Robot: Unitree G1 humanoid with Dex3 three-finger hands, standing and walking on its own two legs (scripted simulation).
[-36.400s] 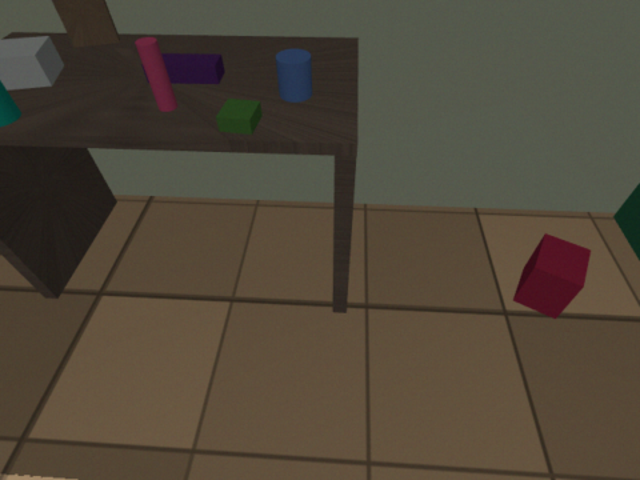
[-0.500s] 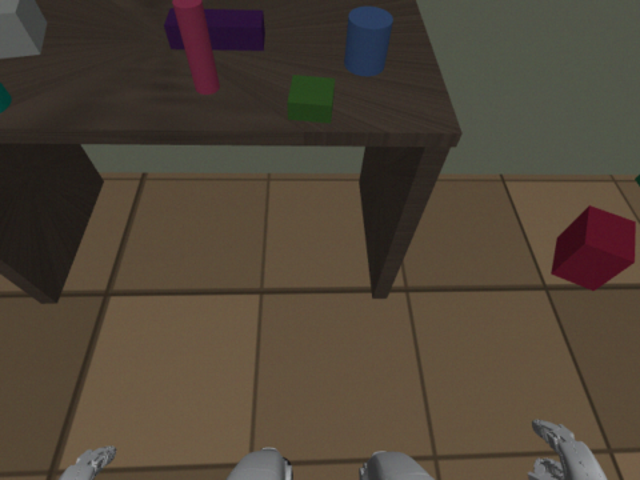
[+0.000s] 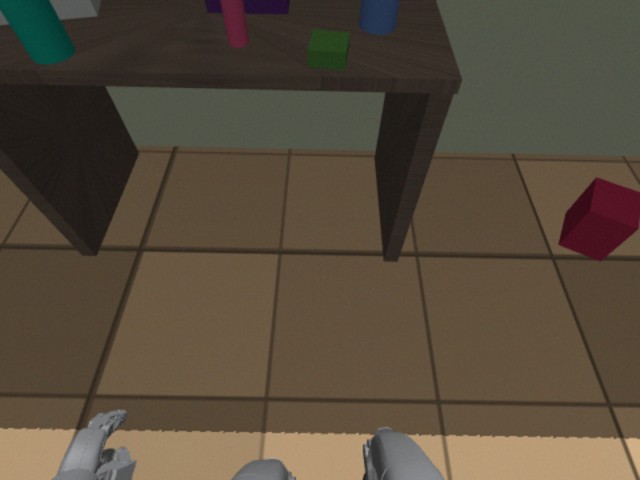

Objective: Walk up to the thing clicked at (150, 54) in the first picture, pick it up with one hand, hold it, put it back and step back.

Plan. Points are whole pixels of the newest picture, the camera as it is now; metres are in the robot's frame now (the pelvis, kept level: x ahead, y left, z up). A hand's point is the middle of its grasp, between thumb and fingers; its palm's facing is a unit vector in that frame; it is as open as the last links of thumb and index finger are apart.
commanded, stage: step back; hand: left
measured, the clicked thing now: (232, 4) +0.94 +0.21 +0.08
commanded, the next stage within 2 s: stand in 1.42 s
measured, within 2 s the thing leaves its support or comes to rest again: neither
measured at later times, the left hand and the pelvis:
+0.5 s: hand out of the picture -0.08 +0.26 -0.13, palm faces +0.02 -0.90 -0.43, open 7.3 cm; pelvis -0.16 -0.02 +0.00, yaw +1 degrees
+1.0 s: hand out of the picture -0.13 +0.25 -0.14, palm faces +0.05 -0.93 -0.36, open 7.3 cm; pelvis -0.17 -0.01 +0.01, yaw +2 degrees
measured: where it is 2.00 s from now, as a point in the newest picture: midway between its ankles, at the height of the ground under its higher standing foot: outside the picture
